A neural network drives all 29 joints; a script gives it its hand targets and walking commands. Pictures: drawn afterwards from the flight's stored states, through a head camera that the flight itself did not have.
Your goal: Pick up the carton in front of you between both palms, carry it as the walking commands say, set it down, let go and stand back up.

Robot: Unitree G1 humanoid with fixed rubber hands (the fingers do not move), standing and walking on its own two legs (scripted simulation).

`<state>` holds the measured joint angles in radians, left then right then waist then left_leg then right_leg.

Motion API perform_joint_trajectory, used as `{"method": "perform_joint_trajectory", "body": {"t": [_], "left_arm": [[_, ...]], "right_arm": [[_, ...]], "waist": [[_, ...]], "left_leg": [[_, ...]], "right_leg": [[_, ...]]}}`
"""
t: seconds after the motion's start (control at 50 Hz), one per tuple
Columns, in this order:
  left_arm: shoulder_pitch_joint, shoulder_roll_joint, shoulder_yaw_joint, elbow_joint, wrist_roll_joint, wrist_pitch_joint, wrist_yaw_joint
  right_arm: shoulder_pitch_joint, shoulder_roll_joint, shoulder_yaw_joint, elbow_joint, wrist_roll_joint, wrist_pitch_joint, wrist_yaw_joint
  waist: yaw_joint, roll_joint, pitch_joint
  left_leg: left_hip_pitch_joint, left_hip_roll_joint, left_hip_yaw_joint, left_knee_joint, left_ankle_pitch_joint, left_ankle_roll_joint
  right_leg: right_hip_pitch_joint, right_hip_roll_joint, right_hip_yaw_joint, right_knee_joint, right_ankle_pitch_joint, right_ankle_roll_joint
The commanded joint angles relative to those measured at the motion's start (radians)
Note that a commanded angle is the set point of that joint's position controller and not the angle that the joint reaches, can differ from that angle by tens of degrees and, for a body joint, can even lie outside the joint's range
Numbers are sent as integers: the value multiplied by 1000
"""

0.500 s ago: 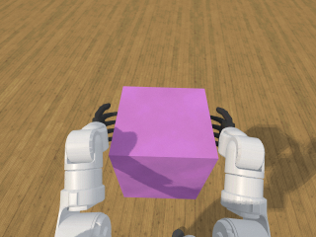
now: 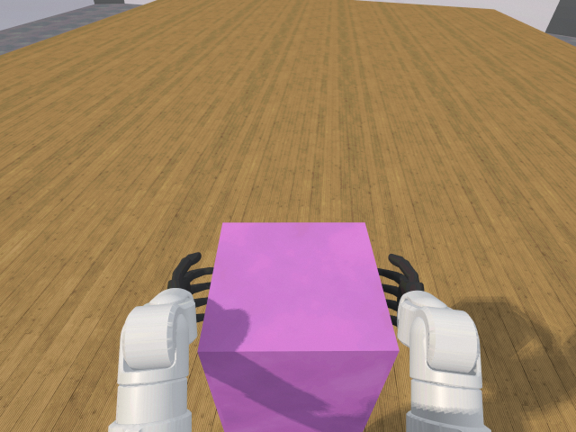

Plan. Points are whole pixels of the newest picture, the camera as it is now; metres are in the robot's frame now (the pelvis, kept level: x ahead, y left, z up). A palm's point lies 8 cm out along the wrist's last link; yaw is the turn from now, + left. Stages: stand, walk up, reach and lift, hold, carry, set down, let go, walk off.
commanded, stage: carry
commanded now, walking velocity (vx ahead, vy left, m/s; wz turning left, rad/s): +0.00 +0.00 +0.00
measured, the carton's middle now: (293, 329) +0.28 +0.00 +0.02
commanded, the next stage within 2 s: hold in 1.82 s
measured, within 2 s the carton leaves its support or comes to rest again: neither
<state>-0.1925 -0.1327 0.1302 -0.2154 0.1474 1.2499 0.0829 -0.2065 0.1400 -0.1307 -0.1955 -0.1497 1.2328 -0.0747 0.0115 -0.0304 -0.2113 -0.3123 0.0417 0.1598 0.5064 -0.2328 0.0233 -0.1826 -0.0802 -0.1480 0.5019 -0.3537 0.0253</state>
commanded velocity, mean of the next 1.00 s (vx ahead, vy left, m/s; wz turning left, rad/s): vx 0.00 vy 0.00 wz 0.00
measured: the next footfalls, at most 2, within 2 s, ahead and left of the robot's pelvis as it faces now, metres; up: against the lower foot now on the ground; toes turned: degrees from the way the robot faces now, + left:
none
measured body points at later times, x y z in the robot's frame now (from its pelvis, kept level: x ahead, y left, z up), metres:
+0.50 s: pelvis -0.02 +0.00 +0.00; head -0.07 +0.01 +0.44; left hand +0.25 +0.15 +0.06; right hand +0.25 -0.15 +0.06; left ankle +0.02 +0.10 -0.74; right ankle -0.06 -0.12 -0.74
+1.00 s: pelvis -0.06 +0.00 +0.00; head -0.08 +0.00 +0.45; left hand +0.25 +0.14 +0.03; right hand +0.25 -0.16 +0.03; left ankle +0.02 +0.10 -0.74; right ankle -0.06 -0.12 -0.74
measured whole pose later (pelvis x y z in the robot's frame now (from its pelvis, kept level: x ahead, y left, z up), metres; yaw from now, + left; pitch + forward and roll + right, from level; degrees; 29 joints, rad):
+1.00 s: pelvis -0.06 +0.00 +0.00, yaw -1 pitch +2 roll +0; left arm -0.25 -0.15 0.20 0.26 0.27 0.69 0.02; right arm -0.24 0.15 -0.21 0.26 -0.26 0.67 -0.01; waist 0.00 0.00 -0.12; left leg -0.38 0.07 0.16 0.50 -0.15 0.03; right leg -0.28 -0.06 -0.15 0.54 -0.29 0.00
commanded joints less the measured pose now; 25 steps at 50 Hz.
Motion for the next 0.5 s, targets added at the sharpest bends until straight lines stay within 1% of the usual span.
{"method": "perform_joint_trajectory", "body": {"t": [0.0,0.06,0.14,0.22,0.3,0.38,0.48], "left_arm": [[-528,-920,-726,-40,-450,-5,-268],[-540,-940,-725,-62,-462,-15,-267],[-482,-944,-725,-62,-442,-29,-264],[-435,-954,-733,-42,-417,-60,-269],[-436,-944,-736,-21,-395,-110,-274],[-435,-924,-721,6,-370,-167,-276],[-412,-888,-670,75,-318,-239,-277]], "right_arm": [[-443,913,674,-6,413,3,258],[-484,932,693,-57,433,-6,254],[-445,942,713,-70,431,-17,255],[-409,947,729,-55,417,-47,264],[-414,938,732,-29,397,-96,273],[-409,919,713,0,367,-153,273],[-382,885,658,65,311,-225,271]], "waist": [[-6,75,-157],[-8,53,-181],[-8,39,-194],[-8,35,-179],[-8,37,-146],[-8,37,-115],[-9,31,-92]], "left_leg": [[181,147,-115,7,668,11],[173,141,-114,20,611,17],[162,135,-114,28,564,21],[142,130,-113,22,503,20],[118,126,-115,0,407,16],[101,125,-121,-30,292,14],[89,122,-123,-54,204,12]], "right_leg": [[-27,-80,45,-3,396,21],[-14,-76,46,6,374,14],[-6,-75,50,14,374,4],[-10,-78,58,9,358,-2],[-29,-81,68,-10,297,-10],[-54,-83,79,-39,203,-19],[-76,-84,88,-64,145,-26]]}}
